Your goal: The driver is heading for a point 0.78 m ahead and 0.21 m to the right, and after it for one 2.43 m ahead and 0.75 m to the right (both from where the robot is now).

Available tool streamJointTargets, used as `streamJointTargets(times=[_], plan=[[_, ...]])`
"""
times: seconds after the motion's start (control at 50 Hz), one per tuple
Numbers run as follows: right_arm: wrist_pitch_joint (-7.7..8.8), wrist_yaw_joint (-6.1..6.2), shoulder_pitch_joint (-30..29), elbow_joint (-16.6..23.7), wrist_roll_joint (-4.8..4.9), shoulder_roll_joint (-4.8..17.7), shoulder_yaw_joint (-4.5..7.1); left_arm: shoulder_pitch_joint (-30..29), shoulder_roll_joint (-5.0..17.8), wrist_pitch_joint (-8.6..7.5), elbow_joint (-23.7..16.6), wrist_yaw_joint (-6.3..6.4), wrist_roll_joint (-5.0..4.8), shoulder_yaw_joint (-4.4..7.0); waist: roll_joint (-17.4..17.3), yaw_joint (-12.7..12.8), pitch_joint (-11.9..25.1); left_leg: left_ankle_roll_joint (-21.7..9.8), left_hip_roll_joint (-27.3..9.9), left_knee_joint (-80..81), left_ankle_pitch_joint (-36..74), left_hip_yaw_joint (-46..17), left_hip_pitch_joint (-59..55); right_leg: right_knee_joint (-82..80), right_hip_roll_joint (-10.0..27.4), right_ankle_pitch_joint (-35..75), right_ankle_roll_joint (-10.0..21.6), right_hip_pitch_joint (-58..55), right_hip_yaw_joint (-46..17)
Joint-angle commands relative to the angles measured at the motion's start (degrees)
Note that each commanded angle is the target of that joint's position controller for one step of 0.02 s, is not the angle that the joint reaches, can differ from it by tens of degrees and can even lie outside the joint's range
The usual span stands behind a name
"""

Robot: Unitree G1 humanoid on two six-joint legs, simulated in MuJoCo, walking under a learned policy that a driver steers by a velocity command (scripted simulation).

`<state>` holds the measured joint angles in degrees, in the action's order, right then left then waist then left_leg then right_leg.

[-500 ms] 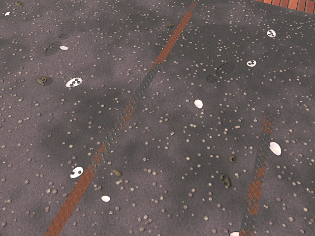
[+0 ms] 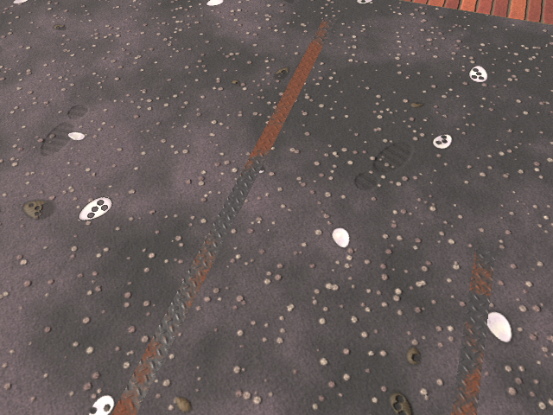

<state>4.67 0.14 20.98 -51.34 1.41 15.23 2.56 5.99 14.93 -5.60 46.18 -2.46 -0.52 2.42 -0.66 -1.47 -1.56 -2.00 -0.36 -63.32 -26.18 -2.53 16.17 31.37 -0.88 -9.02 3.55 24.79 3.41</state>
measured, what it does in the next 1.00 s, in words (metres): walks ahead, turning right: left foot, then right foot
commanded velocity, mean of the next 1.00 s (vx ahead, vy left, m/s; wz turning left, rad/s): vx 0.35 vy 0.00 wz -0.31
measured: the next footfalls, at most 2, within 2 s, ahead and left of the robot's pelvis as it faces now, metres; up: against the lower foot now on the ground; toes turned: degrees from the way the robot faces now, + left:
left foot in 0.46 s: +0.43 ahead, +0.14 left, +0.00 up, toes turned -3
right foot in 0.92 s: +0.51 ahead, -0.12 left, +0.00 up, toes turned -21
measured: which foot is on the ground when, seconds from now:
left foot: up 0.00-0.44, down 0.46-0.92, up 0.94-1.00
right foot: down 0.00-0.46, up 0.48-0.90, down 0.92-1.00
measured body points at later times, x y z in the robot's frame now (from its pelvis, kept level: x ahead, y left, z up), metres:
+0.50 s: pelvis +0.27 +0.04 -0.01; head +0.31 +0.05 +0.44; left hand +0.26 +0.32 -0.15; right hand +0.48 -0.21 -0.09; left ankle +0.39 +0.14 -0.73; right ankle +0.09 -0.08 -0.69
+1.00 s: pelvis +0.43 +0.00 +0.00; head +0.47 -0.04 +0.44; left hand +0.68 +0.20 -0.09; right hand +0.46 -0.31 -0.13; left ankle +0.39 +0.15 -0.66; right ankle +0.48 -0.11 -0.73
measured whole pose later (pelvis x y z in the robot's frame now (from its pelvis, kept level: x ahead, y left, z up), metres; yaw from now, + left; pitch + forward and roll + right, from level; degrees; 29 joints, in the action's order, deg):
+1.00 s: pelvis +0.43 +0.00 +0.00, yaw -21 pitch +2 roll +2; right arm 1.4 1.1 5.3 -48.1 0.2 17.1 4.1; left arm 7.7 16.5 0.2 39.0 -1.1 0.3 5.0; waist -0.9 0.0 -3.9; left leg 2.7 -1.8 -62.2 -32.5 3.2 22.6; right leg 33.9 -1.5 -10.1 4.2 26.5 0.5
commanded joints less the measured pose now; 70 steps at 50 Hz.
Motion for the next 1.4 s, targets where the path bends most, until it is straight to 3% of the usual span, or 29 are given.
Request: streamJointTargets(times=[0.02,0.08,0.14,0.3,0.38,0.44,0.46,0.48,0.5,0.52,0.56,0.58,0.62,0.7,0.8,0.88,0.9,0.92,0.94,0.96,0.98,1.02,1.1,1.26,1.32,1.34,1.36,1.38,1.4], plan=[[1.72,0.45,-3.80,5.74,-0.42,7.20,1.92,6.00,6.07,-0.25,-0.92,0.23,0.61,1.57,3.59,2.96,4.70,-0.91,-6.71,-6.09,8.39,-2.12,22.92,-18.07,16.06,1.78,9.79,-21.14,-22.78],[-0.24,0.66,-0.90,4.92,-0.57,4.15,1.76,5.58,5.52,-1.09,0.16,0.13,0.84,1.51,5.14,0.13,3.69,0.03,-8.28,-1.76,12.01,-1.72,17.62,-22.34,13.43,7.43,10.31,-14.26,-15.98],[-0.72,0.91,-6.23,6.78,-1.25,4.10,1.84,8.29,7.41,-1.08,1.81,1.05,0.69,2.01,3.70,0.84,1.07,1.71,-8.85,5.46,18.85,-1.23,22.94,-24.10,13.13,13.18,10.64,-14.85,-12.33],[0.62,-0.86,-21.96,11.14,-0.71,2.09,0.77,16.69,8.79,0.50,5.46,2.23,-0.49,2.03,3.22,6.31,-2.46,1.90,-5.27,29.00,31.93,1.66,22.71,-23.28,12.17,11.21,8.12,-21.51,-8.60],[1.87,-2.18,-24.27,12.84,-0.43,3.75,1.06,17.69,9.84,1.80,6.33,2.92,-0.85,2.59,4.42,5.14,-2.74,0.77,-3.55,34.79,26.22,0.53,20.37,-18.12,15.13,13.02,7.44,-26.53,-12.35],[2.52,-1.66,-11.18,9.22,-0.69,8.16,3.22,14.73,9.87,2.28,5.49,3.10,-0.65,2.63,5.05,-2.34,5.23,-2.02,-0.63,37.58,23.34,2.91,-0.96,-4.33,11.56,26.14,4.68,-23.37,-11.08],[2.57,-0.98,-0.56,7.29,-1.71,11.92,4.42,13.97,6.97,2.13,3.98,3.01,0.22,1.53,1.60,-6.61,14.13,-5.47,-8.37,34.47,24.30,-4.19,-18.79,11.29,7.82,17.57,2.48,-13.27,-8.56],[1.98,-0.73,4.53,6.11,-2.46,17.17,5.67,21.40,-0.27,1.06,2.86,2.78,-0.05,-0.44,-13.24,-4.13,23.07,-13.67,-23.27,37.61,17.48,-28.20,-40.70,32.82,-1.46,-11.36,-1.71,9.45,-4.20],[1.71,-0.73,5.10,6.08,-2.03,11.78,4.34,20.80,3.96,0.20,3.79,2.56,-1.44,0.43,-14.14,-5.33,25.58,-14.88,-24.74,43.89,9.78,-38.22,-40.02,41.65,-0.50,-24.13,-1.76,15.86,-11.20],[1.70,-0.44,-0.41,7.17,-1.87,8.61,3.20,15.64,8.51,0.11,2.27,2.72,-2.52,1.81,-10.00,-4.76,15.21,-12.09,-23.14,44.65,14.90,-28.55,-31.68,44.38,2.06,-20.97,-1.71,19.42,-11.17],[1.64,-0.54,-8.69,7.82,-2.13,4.89,1.98,11.87,7.56,1.16,1.59,3.42,-1.28,2.36,-4.28,-0.86,6.48,-9.59,-18.70,45.84,35.60,-12.80,-15.50,40.45,5.86,-14.95,-2.81,14.71,-9.04],[1.80,-0.67,-11.06,7.75,-2.45,3.69,1.66,13.26,6.69,2.28,1.87,3.60,-1.03,2.82,-5.31,1.42,4.89,-8.61,-16.67,46.85,41.12,-7.07,-10.15,38.01,7.20,-13.71,-3.20,10.89,-9.03],[2.09,-0.61,-13.08,7.20,-2.77,4.54,2.07,14.85,3.79,4.32,1.34,3.58,-1.04,2.64,-5.93,3.45,3.74,-9.30,-15.80,49.04,47.13,-1.16,-4.34,35.78,6.96,-11.35,-4.14,7.08,-7.25],[1.33,1.02,-14.63,6.16,-2.49,7.58,3.07,10.71,2.68,5.58,-2.26,3.05,-0.23,2.45,-5.02,3.77,3.21,-9.66,-15.08,50.64,48.57,7.24,-3.49,22.53,7.01,-0.28,-4.81,6.61,-5.32],[-0.80,2.04,-13.96,5.20,-1.04,9.60,3.55,3.60,3.90,5.97,-6.35,0.82,0.12,2.85,-4.36,1.31,4.30,-8.36,-16.05,47.54,44.28,10.97,-8.66,10.03,5.64,5.47,-3.52,3.25,-2.58],[-2.46,2.11,-14.99,5.01,0.62,10.95,4.17,3.93,5.81,6.58,-8.51,-0.05,0.21,4.03,-4.48,2.81,4.14,-5.42,-17.27,37.88,44.10,11.04,-12.11,2.47,3.14,-0.37,-0.25,0.15,0.06],[-2.75,2.13,-14.33,4.74,0.69,10.06,4.03,7.42,7.13,6.38,-7.75,0.32,0.38,4.84,-2.65,4.39,5.88,-3.32,-14.83,30.55,44.84,12.70,-10.89,-2.23,0.82,3.86,1.40,-6.06,1.02],[-2.82,1.84,-10.55,4.37,-0.68,8.66,3.69,11.64,12.59,6.14,-7.31,1.48,0.51,6.72,5.84,5.19,9.03,1.00,-10.08,17.85,35.21,14.77,-4.54,-5.45,4.20,26.91,4.41,-16.49,-6.32],[-2.56,1.28,-9.45,6.50,-3.72,4.68,2.29,12.05,18.65,6.27,-8.44,2.72,1.12,7.61,20.38,2.06,10.96,6.00,-0.69,-2.00,-9.54,15.02,15.90,-3.76,18.34,52.50,14.37,-29.84,-27.33],[-2.30,0.64,-9.19,6.71,-2.86,5.72,2.08,12.43,16.42,5.47,-9.92,2.11,1.62,6.41,14.62,3.74,21.48,5.95,1.94,-12.15,-16.47,1.05,19.91,-6.42,23.34,42.86,21.34,-33.29,-37.53],[-2.46,0.45,-13.21,7.51,-0.71,7.76,2.57,10.13,14.03,4.84,-10.64,1.57,1.31,5.90,8.98,4.76,18.81,4.93,0.37,-13.56,-11.89,-1.64,22.70,-8.70,20.93,33.80,19.39,-30.24,-33.48],[-3.16,1.60,-15.94,7.41,-1.47,7.91,2.84,4.49,10.62,4.80,-11.10,2.21,-0.36,4.95,2.85,2.60,11.34,4.21,-2.50,-6.77,-3.09,-2.14,23.13,-10.72,15.63,18.79,12.86,-21.27,-26.51],[-4.18,2.20,-14.61,7.37,-1.65,6.63,2.79,2.30,10.64,5.70,-12.61,3.67,0.78,4.87,6.29,0.33,10.13,4.79,-0.42,4.72,2.73,-1.29,15.00,-12.82,11.16,14.74,10.80,-12.66,-22.82],[-2.81,0.71,-15.65,8.48,-0.90,6.94,2.66,3.33,11.41,6.27,-13.45,4.50,-0.12,5.12,10.76,1.66,8.32,4.20,2.17,23.34,4.85,-0.54,5.86,-17.34,8.57,-22.97,8.91,-6.50,-29.81],[-1.23,0.05,-9.91,6.69,-0.41,6.55,3.06,2.23,10.41,6.67,-13.72,4.57,-0.67,4.66,9.63,-1.88,6.42,1.20,2.12,37.03,9.61,0.90,-5.78,-14.96,5.64,-27.55,6.13,-0.51,-29.89],[-0.97,0.25,-4.95,5.03,-0.71,8.19,3.72,1.03,8.68,6.72,-14.38,4.66,-0.70,4.16,7.39,-4.01,5.78,-0.64,-1.93,41.93,9.25,-1.36,-14.01,-9.80,2.61,-28.05,3.11,6.62,-26.99],[-0.93,0.66,0.14,4.00,-1.53,11.55,4.41,2.48,3.40,6.63,-14.29,4.59,-0.81,2.86,-3.75,-3.86,7.99,-3.71,-15.03,46.01,-0.79,-14.29,-21.17,9.98,-3.42,-27.23,-0.40,14.26,-17.20],[-0.57,0.00,-2.17,4.85,-3.71,15.84,5.21,0.50,5.51,5.55,-17.79,4.14,-1.28,3.32,-13.68,-2.01,1.67,-9.84,-23.41,53.19,-15.11,-33.73,-15.99,18.91,-5.25,-22.03,-0.51,27.01,-12.97],[0.07,0.33,-7.08,6.85,-3.40,13.31,4.80,0.39,9.26,4.87,-17.36,3.70,-0.77,4.09,-11.53,-0.24,-2.06,-10.61,-23.47,54.01,-17.01,-32.62,-13.21,25.33,-1.00,-16.63,-0.82,28.76,-14.78]])
Keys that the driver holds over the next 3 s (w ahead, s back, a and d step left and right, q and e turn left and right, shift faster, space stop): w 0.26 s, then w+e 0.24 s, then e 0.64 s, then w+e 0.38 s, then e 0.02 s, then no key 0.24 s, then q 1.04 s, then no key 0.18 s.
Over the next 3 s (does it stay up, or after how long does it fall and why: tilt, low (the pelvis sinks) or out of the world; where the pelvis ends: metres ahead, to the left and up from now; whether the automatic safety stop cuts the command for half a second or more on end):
stays up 0.62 -0.16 0.01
